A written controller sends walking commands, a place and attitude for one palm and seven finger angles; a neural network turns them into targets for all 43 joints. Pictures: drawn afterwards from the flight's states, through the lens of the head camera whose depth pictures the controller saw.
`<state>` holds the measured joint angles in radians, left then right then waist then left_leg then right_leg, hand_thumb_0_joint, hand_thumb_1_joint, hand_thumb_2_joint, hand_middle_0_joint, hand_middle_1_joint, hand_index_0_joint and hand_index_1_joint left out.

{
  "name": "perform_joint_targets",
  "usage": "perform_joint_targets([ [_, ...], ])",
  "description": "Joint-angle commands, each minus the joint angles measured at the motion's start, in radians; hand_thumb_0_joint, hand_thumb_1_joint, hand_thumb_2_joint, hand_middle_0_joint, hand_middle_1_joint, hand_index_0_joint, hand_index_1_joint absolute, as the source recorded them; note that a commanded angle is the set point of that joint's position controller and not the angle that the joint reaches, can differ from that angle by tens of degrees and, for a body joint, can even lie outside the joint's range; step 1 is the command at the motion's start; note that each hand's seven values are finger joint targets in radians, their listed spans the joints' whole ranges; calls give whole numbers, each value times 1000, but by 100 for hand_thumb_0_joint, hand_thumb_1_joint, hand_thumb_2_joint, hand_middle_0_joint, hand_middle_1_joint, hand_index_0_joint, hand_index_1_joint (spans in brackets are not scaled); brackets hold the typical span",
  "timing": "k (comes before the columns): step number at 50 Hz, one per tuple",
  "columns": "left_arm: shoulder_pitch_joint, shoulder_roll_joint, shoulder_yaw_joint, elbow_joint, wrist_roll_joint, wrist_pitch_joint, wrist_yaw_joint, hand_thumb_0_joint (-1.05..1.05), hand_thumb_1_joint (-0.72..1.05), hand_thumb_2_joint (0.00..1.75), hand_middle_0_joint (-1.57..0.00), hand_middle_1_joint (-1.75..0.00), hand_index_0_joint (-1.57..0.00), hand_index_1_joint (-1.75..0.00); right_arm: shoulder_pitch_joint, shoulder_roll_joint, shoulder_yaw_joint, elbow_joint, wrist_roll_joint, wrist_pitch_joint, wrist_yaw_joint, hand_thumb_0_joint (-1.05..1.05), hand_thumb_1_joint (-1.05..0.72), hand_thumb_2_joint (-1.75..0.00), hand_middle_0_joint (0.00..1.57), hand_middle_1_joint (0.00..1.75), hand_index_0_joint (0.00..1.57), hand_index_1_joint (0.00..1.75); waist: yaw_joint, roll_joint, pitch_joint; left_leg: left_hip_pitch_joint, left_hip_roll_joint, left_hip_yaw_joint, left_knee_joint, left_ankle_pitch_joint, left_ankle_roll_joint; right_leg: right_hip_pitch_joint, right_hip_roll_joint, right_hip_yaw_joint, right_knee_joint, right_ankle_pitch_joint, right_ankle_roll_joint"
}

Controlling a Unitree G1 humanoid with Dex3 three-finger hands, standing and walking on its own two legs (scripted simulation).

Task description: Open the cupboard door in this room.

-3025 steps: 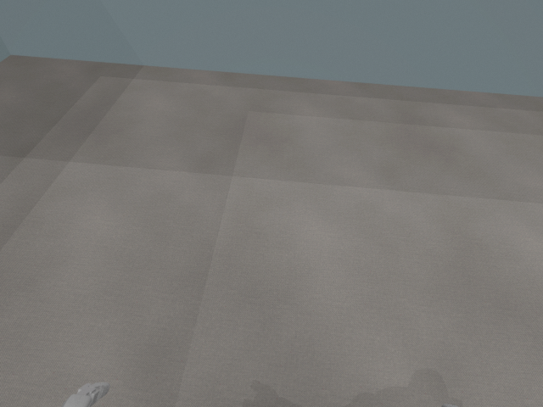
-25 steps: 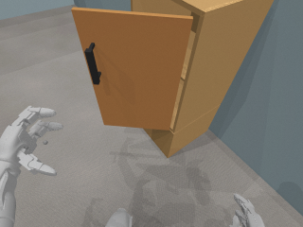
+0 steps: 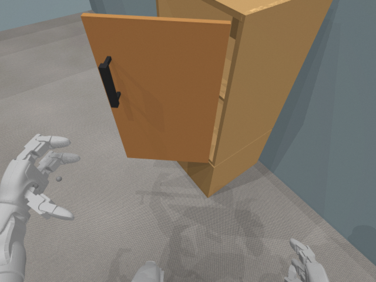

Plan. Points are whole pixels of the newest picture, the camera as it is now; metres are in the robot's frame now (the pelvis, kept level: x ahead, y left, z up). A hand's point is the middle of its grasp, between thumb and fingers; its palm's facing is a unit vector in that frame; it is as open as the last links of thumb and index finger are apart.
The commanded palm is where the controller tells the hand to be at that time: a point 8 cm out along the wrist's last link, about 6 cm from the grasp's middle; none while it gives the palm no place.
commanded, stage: move the hooked fingers beside the handle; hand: left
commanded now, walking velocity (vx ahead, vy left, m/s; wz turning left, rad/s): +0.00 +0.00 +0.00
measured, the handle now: (111, 82) +0.61 +0.26 +0.06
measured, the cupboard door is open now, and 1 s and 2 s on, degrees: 50 50 50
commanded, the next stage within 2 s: none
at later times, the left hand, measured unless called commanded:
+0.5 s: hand (67, 149) +0.35 +0.28 +0.08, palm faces +0.01 -1.00 +0.00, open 14.0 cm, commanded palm +0.33 +0.33 +0.08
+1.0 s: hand (73, 122) +0.43 +0.30 +0.08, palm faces +0.02 -1.00 +0.00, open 14.0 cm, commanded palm +0.42 +0.35 +0.07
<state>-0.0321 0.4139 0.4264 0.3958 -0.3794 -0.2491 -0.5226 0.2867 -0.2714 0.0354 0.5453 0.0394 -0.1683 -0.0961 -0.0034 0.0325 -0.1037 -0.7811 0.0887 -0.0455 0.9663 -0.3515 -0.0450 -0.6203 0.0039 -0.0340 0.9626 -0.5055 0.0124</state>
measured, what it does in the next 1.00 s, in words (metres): stands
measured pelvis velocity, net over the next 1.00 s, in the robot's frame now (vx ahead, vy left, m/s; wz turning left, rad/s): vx -0.01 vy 0.01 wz -0.03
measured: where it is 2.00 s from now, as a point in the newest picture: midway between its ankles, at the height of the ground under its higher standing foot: outside the picture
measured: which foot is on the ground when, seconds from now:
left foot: down 0.00-1.00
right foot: down 0.00-1.00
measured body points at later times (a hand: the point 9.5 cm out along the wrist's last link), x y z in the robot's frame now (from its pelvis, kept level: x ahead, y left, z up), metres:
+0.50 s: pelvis +0.00 +0.01 -0.01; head +0.05 +0.02 +0.44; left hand +0.35 +0.34 +0.08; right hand +0.12 -0.25 -0.09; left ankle +0.07 +0.15 -0.68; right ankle -0.01 -0.13 -0.68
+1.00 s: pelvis -0.01 +0.01 -0.02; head +0.09 +0.04 +0.42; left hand +0.43 +0.35 +0.08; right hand +0.05 -0.27 -0.12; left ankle +0.07 +0.15 -0.68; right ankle -0.01 -0.13 -0.68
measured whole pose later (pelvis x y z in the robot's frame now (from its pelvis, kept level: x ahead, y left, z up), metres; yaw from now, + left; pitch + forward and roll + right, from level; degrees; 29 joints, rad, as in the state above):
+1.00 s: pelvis -0.01 +0.01 -0.02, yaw -2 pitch +17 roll -4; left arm -0.72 0.67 0.52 1.10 -0.20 -0.33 -0.54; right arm 0.34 -0.29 0.04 0.62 0.03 -0.04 -0.09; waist -0.09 0.01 -0.11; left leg -1.01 0.10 -0.05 1.09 -0.37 -0.03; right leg -0.85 0.02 -0.03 1.07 -0.52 0.02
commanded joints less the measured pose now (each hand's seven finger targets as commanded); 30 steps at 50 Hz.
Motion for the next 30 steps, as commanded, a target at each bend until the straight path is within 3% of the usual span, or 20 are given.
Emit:
perform_joint_targets([
  [1, -201, 259, 96, -174, -26, -53, -1, 0, -50, 30, -30, -120, -30, -120, -38, -140, -62, -143, 6, -47, -13, 0, -90, -90, 20, 30, 20, 30, 4, 33, -202, 250, -78, 45, -113, 71, 69, -37, 44, 27, -199, 163, -17],
  [2, -208, 254, 88, -186, -25, -53, -3, 0, -50, 30, -30, -120, -30, -120, -39, -141, -61, -145, 5, -47, -13, 0, -90, -90, 20, 30, 20, 30, 6, 44, -206, 255, -79, 43, -117, 78, 68, -33, 44, 23, -194, 174, -18],
  [4, -294, 261, 79, -186, -14, -60, 1, 0, -50, 30, -30, -120, -30, -120, -35, -143, -61, -133, 4, -46, -18, 0, -90, -90, 20, 30, 20, 30, -9, 63, -216, 275, -78, 38, -112, 83, 69, -58, 46, 15, -183, 188, -19],
  [5, -331, 275, 83, -176, -11, -63, 6, 0, -50, 30, -30, -120, -30, -120, -27, -144, -59, -125, 2, -47, -21, 0, -90, -90, 20, 30, 20, 30, -19, 37, -209, 261, -75, 36, -102, 77, 70, -66, 50, 16, -180, 176, -19],
  [6, -388, 270, 71, -156, -6, -67, 8, 0, -50, 30, -30, -120, -30, -120, -32, -144, -58, -116, 3, -47, -23, 0, -90, -90, 20, 30, 20, 30, -30, 61, -198, 258, -75, 35, -100, 54, 68, -90, 47, 20, -183, 151, -18],
  [9, -424, 297, 96, -96, 6, -81, 10, 0, -50, 30, -30, -120, -30, -120, -18, -149, -61, -98, 1, -45, -28, 0, -90, -90, 20, 30, 20, 30, -23, 54, -222, 269, -71, 27, -102, 55, 66, -91, 47, 10, -170, 144, -24],
  [11, -444, 292, 78, -100, 12, -86, 4, 0, -50, 30, -30, -120, -30, -120, -19, -147, -60, -99, 0, -45, -26, 0, -90, -90, 20, 30, 20, 30, -16, 86, -267, 291, -72, 29, -99, 74, 66, -85, 46, 9, -160, 163, -27],
  [14, -475, 299, 71, -59, 28, -72, 6, 0, -50, 30, -30, -120, -30, -120, -15, -149, -61, -92, 0, -37, -23, 0, -90, -90, 20, 30, 20, 30, -13, 115, -271, 308, -70, 20, -106, 87, 62, -97, 47, -5, -151, 180, -32],
  [16, -469, 322, 93, -2, 31, -58, 9, 0, -50, 30, -30, -120, -30, -120, -5, -154, -61, -92, 0, -27, -21, 0, -90, -90, 20, 30, 20, 30, -12, 57, -270, 276, -68, 23, -105, 83, 65, -87, 49, -3, -153, 180, -28],
  [20, -544, 356, 114, 49, 42, -53, 19, 0, -50, 30, -30, -120, -30, -120, 6, -157, -60, -91, -2, -7, -15, 0, -90, -90, 20, 30, 20, 30, -10, 71, -265, 252, -71, 26, -100, 87, 65, -85, 50, -4, -144, 183, -32],
  [24, -622, 340, 87, 72, 62, -77, 27, 0, -50, 30, -30, -120, -30, -120, 24, -157, -66, -87, -2, 10, -8, 0, -90, -90, 20, 30, 20, 30, -25, 102, -287, 283, -66, 22, -98, 91, 62, -124, 52, -11, -134, 185, -33],
  [25, -656, 327, 69, 77, 63, -87, 27, 0, -50, 30, -30, -120, -30, -120, 30, -156, -65, -84, -3, 11, -8, 0, -90, -90, 20, 30, 20, 30, -33, 93, -286, 283, -66, 18, -93, 96, 65, -131, 56, -12, -129, 187, -35],
  [30, -746, 371, 88, 170, 80, -109, 23, 0, -50, 30, -30, -120, -30, -120, 60, -168, -70, -54, -5, 30, -10, 0, -90, -90, 20, 30, 20, 30, -47, 75, -308, 268, -62, 15, -76, 86, 68, -157, 55, -9, -120, 177, -34],
])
